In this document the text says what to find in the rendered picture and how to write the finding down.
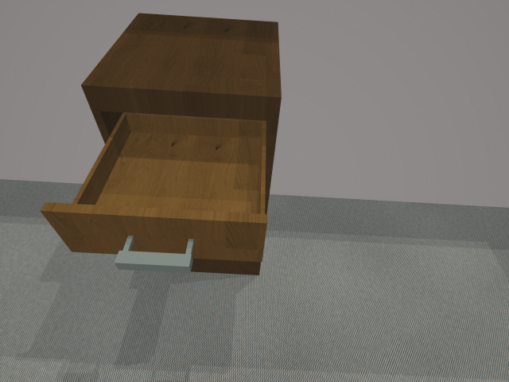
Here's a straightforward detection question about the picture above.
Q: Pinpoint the handle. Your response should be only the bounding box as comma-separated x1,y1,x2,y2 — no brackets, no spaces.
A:
115,236,194,273

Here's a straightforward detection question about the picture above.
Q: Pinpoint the drawer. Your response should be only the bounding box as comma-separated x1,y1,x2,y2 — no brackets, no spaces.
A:
41,112,267,262

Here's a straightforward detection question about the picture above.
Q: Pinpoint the cabinet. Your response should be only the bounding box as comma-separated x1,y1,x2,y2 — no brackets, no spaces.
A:
81,13,282,275

